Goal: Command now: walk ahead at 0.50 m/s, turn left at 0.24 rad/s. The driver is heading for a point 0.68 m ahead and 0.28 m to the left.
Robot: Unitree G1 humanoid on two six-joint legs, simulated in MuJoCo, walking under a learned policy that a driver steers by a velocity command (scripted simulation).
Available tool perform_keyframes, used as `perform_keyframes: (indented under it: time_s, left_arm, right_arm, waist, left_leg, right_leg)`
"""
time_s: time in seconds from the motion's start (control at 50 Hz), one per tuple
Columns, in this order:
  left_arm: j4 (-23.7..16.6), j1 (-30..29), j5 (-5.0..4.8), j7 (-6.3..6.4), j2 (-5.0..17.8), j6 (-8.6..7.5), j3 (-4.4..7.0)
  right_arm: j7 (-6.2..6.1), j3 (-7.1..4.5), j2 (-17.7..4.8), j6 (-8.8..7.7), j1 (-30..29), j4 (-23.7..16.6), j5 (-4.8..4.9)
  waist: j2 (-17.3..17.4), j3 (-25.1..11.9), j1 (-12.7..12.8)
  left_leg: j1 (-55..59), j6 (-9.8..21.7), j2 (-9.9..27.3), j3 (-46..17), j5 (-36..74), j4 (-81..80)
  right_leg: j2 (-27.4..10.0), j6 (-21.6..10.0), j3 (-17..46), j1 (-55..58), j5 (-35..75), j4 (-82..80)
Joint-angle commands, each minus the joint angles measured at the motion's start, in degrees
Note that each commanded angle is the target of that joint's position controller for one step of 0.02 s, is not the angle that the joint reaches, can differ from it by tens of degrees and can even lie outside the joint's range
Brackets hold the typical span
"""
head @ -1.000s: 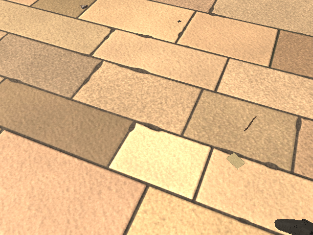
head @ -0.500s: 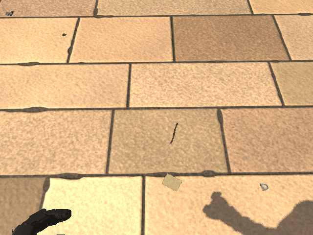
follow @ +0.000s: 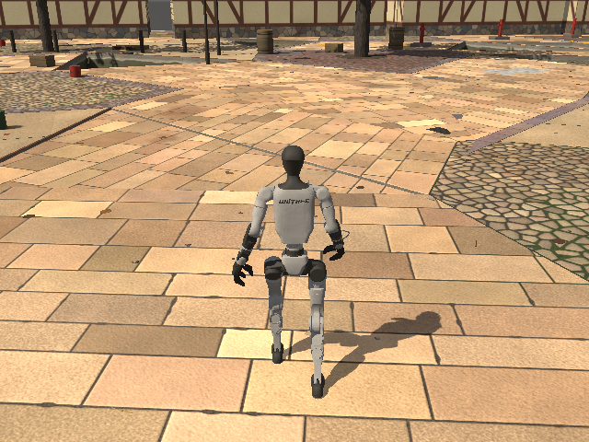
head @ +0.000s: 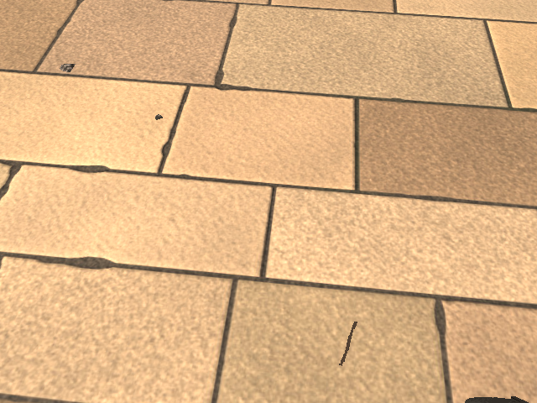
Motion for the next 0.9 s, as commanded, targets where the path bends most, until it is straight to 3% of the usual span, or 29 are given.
perform_keyframes:
  time_s: [0.02, 0.04, 0.06, 0.08, 0.1, 0.12, 0.18, 0.22, 0.3, 0.38, 0.44, 0.46, 0.48, 0.5, 0.52, 0.54, 0.56, 0.58, 0.6, 0.62, 0.66, 0.72, 0.82, 0.9]
  left_arm:
    - [-5.85, 6.93, 1.49, 0.06, -0.11, -1.73, -1.00]
    - [-5.55, 2.22, -0.07, -0.51, 4.91, -3.13, -0.26]
    - [-7.55, -3.96, -1.59, -0.96, 7.02, -4.11, 0.27]
    - [-8.28, -7.24, -1.13, -0.77, 6.55, -4.70, 0.03]
    - [-8.74, -8.51, 0.07, -0.49, 6.40, -4.93, 0.27]
    - [-8.92, -7.91, 0.66, -0.37, 6.16, -4.68, 0.47]
    - [-9.17, -7.09, 0.97, -0.15, 4.43, -3.36, 0.30]
    - [-10.27, -10.64, 1.04, 0.12, 3.40, -2.90, -0.08]
    - [-11.91, -18.61, 0.64, -0.41, 1.69, -3.48, -0.75]
    - [-13.33, -23.72, -0.22, -1.39, 2.86, -4.47, -0.44]
    - [-12.91, -21.22, -0.50, -1.73, 4.80, -5.24, 0.47]
    - [-11.74, -17.12, -0.43, -1.52, 5.56, -5.46, 1.05]
    - [-10.71, -11.06, 0.27, -1.09, 7.48, -5.70, 1.89]
    - [-9.82, -2.03, 0.76, -0.57, 10.91, -5.51, 2.72]
    - [-7.70, 0.66, 0.98, -1.13, 14.10, -4.56, 3.51]
    - [-8.89, -1.74, 0.11, -1.35, 8.18, -4.36, 2.29]
    - [-9.14, -3.83, -0.01, -1.13, 5.29, -4.09, 1.47]
    - [-9.20, -6.31, 0.46, -1.15, 4.46, -3.90, 0.99]
    - [-8.64, -7.91, 0.61, -1.12, 3.29, -3.73, 0.65]
    - [-8.23, -8.60, 0.94, -0.99, 2.98, -3.83, 0.46]
    - [-7.24, -8.63, 0.59, -0.99, 3.05, -4.27, 0.65]
    - [-5.63, -7.98, 0.50, -0.82, 5.20, -4.49, 1.42]
    - [-3.70, -6.88, 0.23, -0.40, 7.37, -3.60, 1.84]
    - [-1.72, -4.00, -0.85, -0.31, 9.33, -2.47, 2.39]
  right_arm:
    - [-0.15, -5.40, -17.45, 0.03, 19.60, 1.55, 0.38]
    - [-0.06, -4.03, -12.09, -0.01, 19.65, 0.82, 0.98]
    - [-0.37, -3.57, -10.54, -0.03, 16.10, -0.03, 0.51]
    - [-0.61, -3.40, -10.14, 0.08, 13.28, -0.89, 0.01]
    - [-0.84, -3.16, -9.20, 0.21, 11.09, -1.45, -0.32]
    - [-1.10, -2.72, -8.07, 0.20, 9.96, -2.01, -0.89]
    - [-1.81, -2.97, -8.42, 0.20, 9.90, -2.52, -0.36]
    - [-2.56, -3.52, -9.93, 0.26, 11.23, -2.19, -0.06]
    - [-3.56, -3.87, -10.51, 1.04, 14.20, -1.33, 0.53]
    - [-3.96, -4.00, -10.36, 2.06, 17.67, -0.43, 0.98]
    - [-4.18, -4.27, -10.39, 2.66, 16.91, -0.91, 0.73]
    - [-4.14, -4.01, -9.42, 2.80, 16.04, -1.32, 0.67]
    - [-3.93, -3.19, -7.07, 2.64, 15.59, -2.02, 0.30]
    - [-3.84, -1.92, -3.37, 2.42, 16.66, -3.24, -0.91]
    - [-3.78, -1.39, -2.28, 1.81, 23.81, -5.22, 1.16]
    - [-4.01, -2.60, -8.44, 1.92, 22.20, -3.38, 1.73]
    - [-3.91, -3.34, -10.61, 2.25, 16.40, -4.09, 1.25]
    - [-3.91, -3.35, -9.64, 2.53, 14.17, -4.43, 0.75]
    - [-3.67, -3.50, -8.89, 2.61, 12.56, -5.13, 0.32]
    - [-3.26, -3.50, -7.81, 2.85, 12.76, -5.48, 0.67]
    - [-2.89, -3.16, -5.64, 3.44, 12.41, -6.13, 1.02]
    - [-2.65, -2.77, -4.49, 3.75, 9.27, -7.96, 0.57]
    - [-1.05, -1.98, -3.21, 2.95, 2.02, -9.81, 0.57]
    - [0.20, -1.90, -3.40, 2.94, -3.44, -12.52, 0.78]
  waist:
    - [17.90, -19.76, -4.84]
    - [11.19, -18.92, -8.06]
    - [7.70, -11.28, -8.33]
    - [2.25, -7.24, -7.29]
    - [0.54, -4.50, -5.63]
    - [1.86, -4.30, -3.83]
    - [3.38, -3.16, -2.23]
    - [2.92, -1.40, -3.03]
    - [3.83, -0.14, -5.94]
    - [4.25, -0.07, -7.47]
    - [6.36, -0.71, -5.15]
    - [6.55, -2.16, -2.78]
    - [5.26, -7.01, 0.23]
    - [-3.11, -15.39, 3.10]
    - [-22.48, -19.11, -0.89]
    - [-13.51, -12.93, 0.45]
    - [-8.16, -6.56, 1.66]
    - [-4.43, -3.54, 0.57]
    - [-4.53, -1.08, -0.27]
    - [-6.41, -0.42, -1.36]
    - [-7.17, 0.03, -1.81]
    - [-5.07, 0.85, -1.69]
    - [-3.75, 2.24, 0.77]
    - [-3.81, 4.02, 1.90]
  left_leg:
    - [48.54, 16.74, 18.39, -41.87, -11.04, -8.45]
    - [49.54, 15.24, 18.23, -45.88, -20.85, -13.64]
    - [42.95, 13.13, 16.71, -38.55, -18.58, -14.45]
    - [35.69, 12.18, 14.67, -33.00, -12.61, -14.79]
    - [29.31, 12.01, 13.12, -29.10, -6.38, -15.57]
    - [25.44, 11.80, 11.49, -26.70, -1.97, -16.62]
    - [19.67, 12.79, 9.71, -22.33, 3.46, -18.97]
    - [17.23, 12.39, 8.70, -19.97, 4.26, -19.97]
    - [14.70, 9.26, 5.62, -16.98, 1.22, -18.77]
    - [17.79, 8.41, 6.82, -21.18, -1.83, -14.70]
    - [20.80, 6.95, 7.91, -25.68, -1.14, -9.58]
    - [19.98, 5.81, 6.49, -25.42, 0.17, -6.36]
    - [16.94, 3.98, 3.61, -22.95, 0.95, 1.98]
    - [8.90, 1.57, -0.92, -16.75, -11.53, 18.83]
    - [-10.32, -0.96, -5.82, -11.12, -31.05, 34.22]
    - [-15.99, -1.85, -1.01, -12.56, -27.61, 40.81]
    - [-16.86, -2.23, 0.56, -11.16, -22.11, 41.91]
    - [-14.76, -2.79, 2.36, -9.90, -18.03, 41.01]
    - [-13.96, -3.12, 3.75, -9.73, -15.47, 38.66]
    - [-11.64, -3.24, 5.09, -9.29, -13.88, 37.39]
    - [-10.96, -3.74, 5.84, -7.78, -12.29, 35.68]
    - [-13.68, -4.77, 6.58, -7.51, -7.55, 29.96]
    - [-10.63, -3.94, 5.68, -3.71, 5.25, 14.52]
    - [-9.54, -1.66, 4.40, -0.62, 3.01, 7.46]
  right_leg:
    - [3.71, 0.83, 1.08, -36.26, -1.71, 43.45]
    - [1.44, -0.01, 8.67, -43.12, -4.69, 49.03]
    - [-0.90, -0.81, 8.24, -46.54, 0.54, 48.89]
    - [-3.05, -1.12, 7.42, -45.30, 4.57, 46.19]
    - [-4.62, -0.77, 7.21, -43.04, 7.26, 41.83]
    - [-5.63, -0.42, 7.62, -39.31, 9.08, 39.13]
    - [-5.53, 1.72, 6.43, -36.85, 10.38, 32.53]
    - [-4.98, 3.15, 5.87, -37.62, 15.88, 25.74]
    - [-2.32, 4.30, 5.76, -33.19, 29.22, 10.91]
    - [-0.22, 3.87, 6.63, -29.81, 29.98, 3.95]
    - [0.06, 1.85, 6.91, -24.92, 23.94, 0.81]
    - [-0.05, 0.42, 6.02, -18.99, 23.94, -1.60]
    - [-3.63, -2.08, 8.26, -8.20, 23.15, -1.28]
    - [-14.35, -5.57, 18.92, 6.75, 20.38, -0.39]
    - [-24.75, -13.90, 45.12, 18.88, 6.09, -6.40]
    - [-23.74, -12.57, 44.63, 14.47, -3.39, -8.53]
    - [-21.12, -10.31, 34.92, 8.08, 0.01, -8.95]
    - [-18.55, -9.31, 28.12, 2.07, 7.79, -10.07]
    - [-16.61, -9.19, 23.39, -1.91, 13.33, -11.31]
    - [-15.24, -8.69, 19.27, -4.93, 16.62, -12.67]
    - [-14.34, -9.38, 14.02, -7.04, 21.00, -14.90]
    - [-15.26, -10.70, 8.77, -6.53, 27.58, -16.63]
    - [-13.78, -8.85, -1.10, -4.78, 32.47, -16.75]
    - [-15.78, -7.41, -4.55, 0.56, 36.40, -14.88]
